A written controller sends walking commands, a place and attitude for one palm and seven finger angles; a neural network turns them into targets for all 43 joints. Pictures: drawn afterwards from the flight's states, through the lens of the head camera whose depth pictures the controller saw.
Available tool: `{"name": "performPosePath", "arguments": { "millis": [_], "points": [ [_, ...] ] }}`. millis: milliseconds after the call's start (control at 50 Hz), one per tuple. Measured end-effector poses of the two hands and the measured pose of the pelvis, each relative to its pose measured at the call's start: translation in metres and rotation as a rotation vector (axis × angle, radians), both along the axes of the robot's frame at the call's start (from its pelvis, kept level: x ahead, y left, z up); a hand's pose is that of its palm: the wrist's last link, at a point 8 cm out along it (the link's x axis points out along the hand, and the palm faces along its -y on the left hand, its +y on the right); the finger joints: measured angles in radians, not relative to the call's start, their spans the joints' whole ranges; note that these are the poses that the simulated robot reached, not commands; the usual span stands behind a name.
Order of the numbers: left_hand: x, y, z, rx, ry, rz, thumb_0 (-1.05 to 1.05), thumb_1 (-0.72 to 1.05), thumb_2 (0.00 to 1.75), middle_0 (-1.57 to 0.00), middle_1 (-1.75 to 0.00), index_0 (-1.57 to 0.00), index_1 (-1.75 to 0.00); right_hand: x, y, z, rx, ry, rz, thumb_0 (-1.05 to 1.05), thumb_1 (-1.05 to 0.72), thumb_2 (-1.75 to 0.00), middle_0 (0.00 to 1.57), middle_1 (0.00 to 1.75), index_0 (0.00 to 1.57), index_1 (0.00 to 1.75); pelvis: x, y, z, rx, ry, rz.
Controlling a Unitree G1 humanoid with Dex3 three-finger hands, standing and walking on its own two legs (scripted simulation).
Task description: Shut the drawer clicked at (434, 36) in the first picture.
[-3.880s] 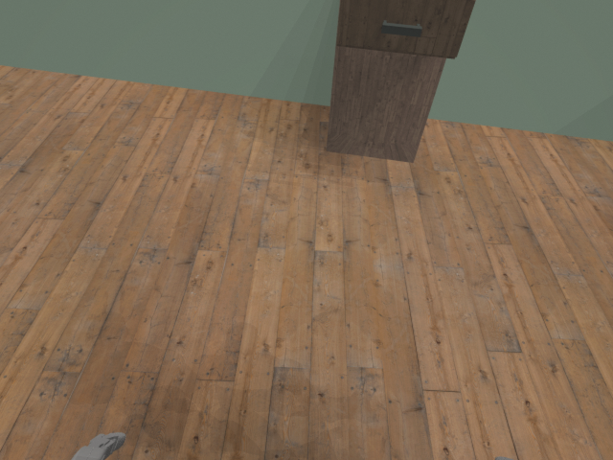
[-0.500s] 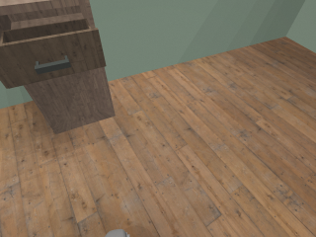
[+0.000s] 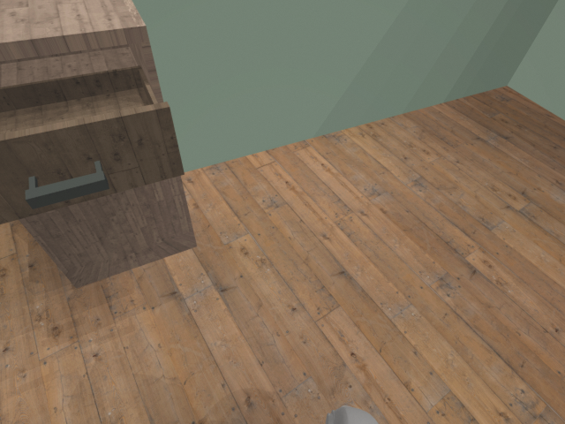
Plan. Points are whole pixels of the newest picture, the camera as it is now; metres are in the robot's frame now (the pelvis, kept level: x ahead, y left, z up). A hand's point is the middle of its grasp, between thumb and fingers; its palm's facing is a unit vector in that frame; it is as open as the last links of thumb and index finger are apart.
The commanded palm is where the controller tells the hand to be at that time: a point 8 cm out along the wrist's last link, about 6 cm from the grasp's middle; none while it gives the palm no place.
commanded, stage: turn to face it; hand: left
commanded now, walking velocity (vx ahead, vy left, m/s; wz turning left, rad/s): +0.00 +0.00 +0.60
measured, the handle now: (67, 181) +0.49 +0.45 +0.00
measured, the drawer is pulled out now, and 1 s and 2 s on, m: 0.28 0.28 0.28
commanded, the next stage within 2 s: take the last steps up to it in 0.98 s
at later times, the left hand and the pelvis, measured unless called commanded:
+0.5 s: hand (193, 397) +0.19 +0.16 -0.18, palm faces +0.22 -0.96 -0.17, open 7.3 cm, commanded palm none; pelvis +0.11 -0.03 -0.01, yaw +12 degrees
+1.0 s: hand out of the picture +0.10 +0.16 -0.16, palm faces +0.43 -0.85 -0.30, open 7.3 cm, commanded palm none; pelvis +0.12 -0.06 -0.01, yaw +24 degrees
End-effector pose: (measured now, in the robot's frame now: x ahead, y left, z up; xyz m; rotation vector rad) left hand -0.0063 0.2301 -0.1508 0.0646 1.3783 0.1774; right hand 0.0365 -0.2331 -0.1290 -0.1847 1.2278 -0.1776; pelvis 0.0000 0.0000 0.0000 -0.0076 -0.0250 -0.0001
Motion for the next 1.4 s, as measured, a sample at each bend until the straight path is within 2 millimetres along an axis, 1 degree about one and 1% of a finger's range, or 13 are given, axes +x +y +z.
{"name": "performPosePath", "arguments": {
  "millis": [120, 200, 260, 320, 400, 520, 620, 720, 840, 1000, 1180, 1300, 1400],
  "points": [
    [0.111, -0.011, 0.009, 0.045, -0.125, -0.098, 0.00, 0.91, 0.90, -0.19, -0.30, -0.20, -0.30, -0.020, -0.006, -0.015, 0.055, 0.159, -0.084, 0.00, -0.94, -0.90, 0.20, 0.30, 0.20, 0.30, 0.043, -0.015, -0.003, 0.015, 0.002, -0.015],
    [0.170, -0.030, 0.004, 0.082, -0.221, -0.127, 0.00, 0.91, 0.90, -0.19, -0.30, -0.20, -0.30, -0.024, -0.013, -0.037, 0.112, 0.271, -0.109, 0.00, -0.93, -0.90, 0.20, 0.30, 0.20, 0.30, 0.076, -0.037, -0.020, 0.039, 0.004, 0.018],
    [0.191, -0.044, 0.008, 0.079, -0.259, -0.110, 0.00, 0.91, 0.90, -0.19, -0.30, -0.20, -0.30, -0.009, -0.019, -0.043, 0.123, 0.317, -0.090, 0.00, -0.92, -0.90, 0.20, 0.30, 0.20, 0.30, 0.087, -0.042, -0.021, 0.017, 0.001, 0.060],
    [0.195, -0.052, 0.013, 0.070, -0.274, -0.065, 0.00, 0.91, 0.90, -0.20, -0.30, -0.20, -0.30, 0.023, -0.025, -0.039, 0.115, 0.292, -0.042, 0.01, -0.92, -0.90, 0.20, 0.30, 0.20, 0.30, 0.094, -0.044, -0.015, 0.016, -0.001, 0.097],
    [0.191, -0.048, 0.015, 0.068, -0.274, 0.011, -0.01, 0.92, 0.90, -0.20, -0.30, -0.20, -0.30, 0.078, -0.031, -0.029, 0.086, 0.195, 0.029, 0.01, -0.92, -0.90, 0.20, 0.30, 0.20, 0.30, 0.101, -0.043, -0.010, 0.010, 0.008, 0.151],
    [0.168, -0.018, -0.002, 0.065, -0.253, 0.116, -0.01, 0.92, 0.90, -0.20, -0.30, -0.21, -0.30, 0.157, -0.026, -0.015, 0.008, 0.047, 0.164, 0.00, -0.92, -0.90, 0.20, 0.30, 0.19, 0.30, 0.106, -0.029, -0.017, -0.017, 0.010, 0.228],
    [0.134, 0.011, -0.018, 0.072, -0.174, 0.197, 0.00, 0.91, 0.90, -0.20, -0.30, -0.20, -0.30, 0.196, -0.013, -0.008, -0.044, -0.036, 0.255, 0.00, -0.91, -0.90, 0.20, 0.30, 0.19, 0.30, 0.107, -0.016, -0.025, -0.023, 0.019, 0.275],
    [0.108, 0.021, 0.000, 0.106, -0.128, 0.258, 0.00, 0.91, 0.90, -0.19, -0.30, -0.20, -0.30, 0.210, -0.003, 0.002, -0.042, -0.024, 0.320, 0.00, -0.91, -0.90, 0.20, 0.30, 0.20, 0.30, 0.111, -0.016, -0.010, -0.022, 0.030, 0.321],
    [0.090, 0.013, 0.016, 0.151, -0.101, 0.303, 0.00, 0.91, 0.90, -0.19, -0.30, -0.20, -0.30, 0.226, -0.001, -0.003, 0.003, -0.020, 0.369, 0.00, -0.91, -0.90, 0.20, 0.30, 0.20, 0.30, 0.116, -0.027, -0.004, -0.007, 0.022, 0.362],
    [0.082, -0.034, 0.026, 0.204, -0.137, 0.337, 0.00, 0.91, 0.90, -0.19, -0.30, -0.20, -0.30, 0.244, -0.021, -0.032, 0.083, -0.004, 0.410, 0.00, -0.91, -0.90, 0.20, 0.30, 0.20, 0.30, 0.120, -0.062, -0.014, 0.024, 0.000, 0.422],
    [0.048, -0.089, 0.032, 0.154, -0.112, 0.429, 0.00, 0.91, 0.90, -0.20, -0.30, -0.20, -0.30, 0.250, -0.038, -0.020, 0.074, 0.038, 0.484, 0.00, -0.91, -0.90, 0.20, 0.30, 0.20, 0.30, 0.115, -0.083, 0.000, 0.044, 0.006, 0.495],
    [0.004, -0.109, 0.025, 0.109, -0.061, 0.508, 0.00, 0.92, 0.90, -0.20, -0.30, -0.20, -0.30, 0.247, -0.033, -0.011, 0.040, 0.075, 0.550, 0.01, -0.91, -0.90, 0.20, 0.30, 0.20, 0.30, 0.111, -0.081, 0.003, 0.030, 0.015, 0.530],
    [-0.046, -0.121, 0.015, 0.047, 0.043, 0.570, 0.00, 0.91, 0.90, -0.20, -0.30, -0.20, -0.30, 0.252, -0.005, -0.002, 0.029, 0.040, 0.601, 0.01, -0.91, -0.90, 0.20, 0.30, 0.19, 0.30, 0.105, -0.066, 0.004, 0.019, 0.020, 0.543]
  ]
}}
